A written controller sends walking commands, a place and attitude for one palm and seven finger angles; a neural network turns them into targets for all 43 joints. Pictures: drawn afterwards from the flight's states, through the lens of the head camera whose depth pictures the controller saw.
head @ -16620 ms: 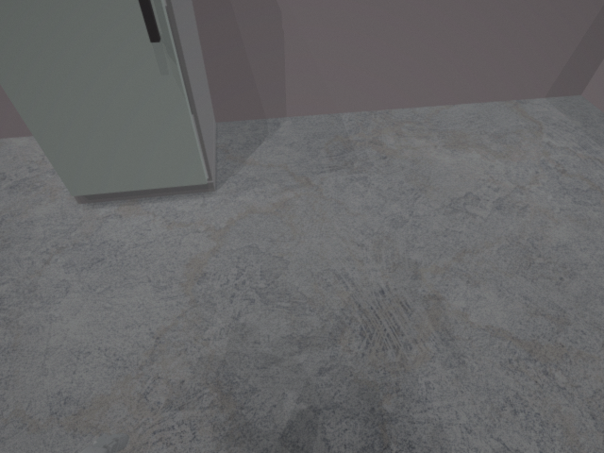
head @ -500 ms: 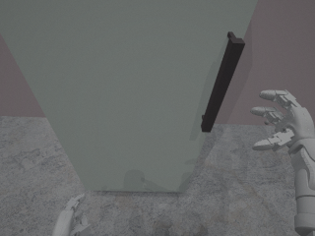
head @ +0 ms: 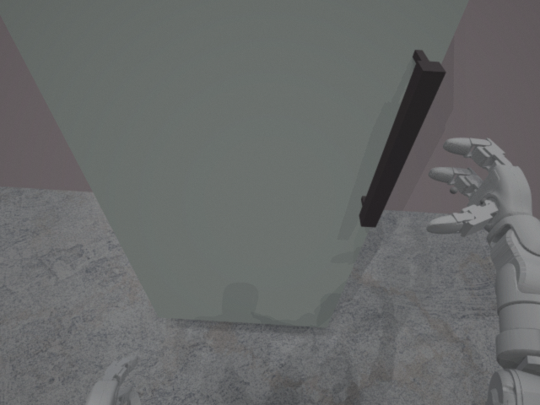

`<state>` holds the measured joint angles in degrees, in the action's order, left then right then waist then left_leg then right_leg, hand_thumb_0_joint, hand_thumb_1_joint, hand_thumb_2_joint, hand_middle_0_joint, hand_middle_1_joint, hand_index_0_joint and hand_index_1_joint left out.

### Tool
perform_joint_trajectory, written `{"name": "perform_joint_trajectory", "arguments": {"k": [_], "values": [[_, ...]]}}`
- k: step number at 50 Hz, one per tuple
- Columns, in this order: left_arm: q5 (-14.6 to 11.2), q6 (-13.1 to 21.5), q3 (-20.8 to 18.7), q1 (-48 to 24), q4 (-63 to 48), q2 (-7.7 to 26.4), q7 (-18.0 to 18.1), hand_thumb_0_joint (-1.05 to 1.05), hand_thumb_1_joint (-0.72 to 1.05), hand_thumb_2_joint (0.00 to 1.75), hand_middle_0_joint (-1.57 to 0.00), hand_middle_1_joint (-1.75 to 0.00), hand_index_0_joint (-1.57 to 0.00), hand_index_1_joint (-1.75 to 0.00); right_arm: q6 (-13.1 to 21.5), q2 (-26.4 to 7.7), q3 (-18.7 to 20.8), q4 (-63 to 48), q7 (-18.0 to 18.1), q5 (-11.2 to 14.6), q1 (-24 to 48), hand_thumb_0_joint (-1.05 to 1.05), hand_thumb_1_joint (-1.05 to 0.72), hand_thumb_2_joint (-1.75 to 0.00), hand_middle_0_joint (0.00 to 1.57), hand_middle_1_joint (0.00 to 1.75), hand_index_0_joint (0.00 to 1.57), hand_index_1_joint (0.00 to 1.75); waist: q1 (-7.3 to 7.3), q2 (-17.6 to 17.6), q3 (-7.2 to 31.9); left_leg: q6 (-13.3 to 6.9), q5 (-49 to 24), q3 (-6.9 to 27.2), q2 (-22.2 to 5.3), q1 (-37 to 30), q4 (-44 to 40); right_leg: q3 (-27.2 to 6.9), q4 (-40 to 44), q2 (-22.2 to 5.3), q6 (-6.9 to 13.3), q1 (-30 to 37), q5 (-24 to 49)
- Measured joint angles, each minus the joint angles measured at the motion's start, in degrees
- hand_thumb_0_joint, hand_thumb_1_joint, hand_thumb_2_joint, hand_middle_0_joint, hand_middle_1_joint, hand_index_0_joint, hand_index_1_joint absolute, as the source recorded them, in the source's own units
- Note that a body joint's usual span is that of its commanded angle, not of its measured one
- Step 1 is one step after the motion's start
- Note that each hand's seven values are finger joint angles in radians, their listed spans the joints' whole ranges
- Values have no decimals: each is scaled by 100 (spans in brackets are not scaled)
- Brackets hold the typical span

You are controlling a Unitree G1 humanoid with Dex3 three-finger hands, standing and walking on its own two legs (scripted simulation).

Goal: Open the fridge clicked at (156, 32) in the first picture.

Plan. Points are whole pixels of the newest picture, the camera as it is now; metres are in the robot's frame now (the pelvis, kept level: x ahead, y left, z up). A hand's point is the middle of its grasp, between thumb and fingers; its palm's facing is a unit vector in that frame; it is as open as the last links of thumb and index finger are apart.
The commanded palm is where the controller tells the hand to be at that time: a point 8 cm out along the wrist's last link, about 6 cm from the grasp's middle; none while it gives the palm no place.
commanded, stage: move the hooked fingers beside the handle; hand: right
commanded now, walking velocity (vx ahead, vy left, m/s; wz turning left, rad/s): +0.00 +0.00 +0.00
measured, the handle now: (389, 151) +0.48 -0.14 +0.15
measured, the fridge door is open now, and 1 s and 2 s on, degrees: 0 0 0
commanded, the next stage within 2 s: feel for the door with the fingertips in 1.04 s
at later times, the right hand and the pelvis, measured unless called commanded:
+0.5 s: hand (438, 178) +0.42 -0.21 +0.15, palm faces -0.01 +1.00 +0.01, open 14.0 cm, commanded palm +0.40 -0.26 +0.15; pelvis +0.00 -0.01 +0.00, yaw +1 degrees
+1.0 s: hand (436, 178) +0.42 -0.20 +0.15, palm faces -0.01 +1.00 +0.01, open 14.0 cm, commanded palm +0.39 -0.26 +0.15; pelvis +0.00 -0.01 +0.00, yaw +0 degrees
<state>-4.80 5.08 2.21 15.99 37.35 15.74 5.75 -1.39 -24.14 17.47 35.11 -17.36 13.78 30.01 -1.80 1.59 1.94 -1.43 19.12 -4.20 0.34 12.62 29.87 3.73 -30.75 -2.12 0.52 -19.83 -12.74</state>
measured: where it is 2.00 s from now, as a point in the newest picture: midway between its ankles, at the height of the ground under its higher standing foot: outside the picture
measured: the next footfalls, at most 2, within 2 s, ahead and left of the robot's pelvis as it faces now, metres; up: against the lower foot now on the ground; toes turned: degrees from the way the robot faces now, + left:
none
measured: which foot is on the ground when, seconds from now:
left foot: down 0.00-1.00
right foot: down 0.00-1.00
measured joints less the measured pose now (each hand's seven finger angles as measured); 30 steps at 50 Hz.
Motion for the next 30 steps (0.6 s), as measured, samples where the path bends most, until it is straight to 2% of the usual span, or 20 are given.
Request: {"name": "perform_joint_trajectory", "arguments": {"k": [15, 19, 30], "values": [[44, -150, -53, 215, 63, 19, -81, 1, 91, 90, -20, -30, -21, -30, 404, -19, -14, 933, 95, -131, 727, -1, 50, -30, 30, 120, 30, 120, -124, -47, 45, 19, 38, 47, 6, 282, 142, 39, -163, -21, 24, -275, -69], [48, -196, -72, 300, 33, 17, -116, 1, 91, 90, -20, -30, -21, -30, 488, -15, 38, 879, 97, -137, 649, -1, 50, -30, 30, 120, 30, 120, -140, -38, 83, 32, 44, 100, 7, 314, 152, 90, -171, -28, 35, -286, -96], [51, -247, -72, 293, -4, -23, -126, 1, 91, 90, -20, -30, -21, -30, 424, 75, 13, 633, 194, -151, 471, -1, 50, -30, 30, 120, 30, 120, -108, -31, 75, 57, 51, 107, -4, 316, 152, 95, -213, -17, 59, -307, -128]]}}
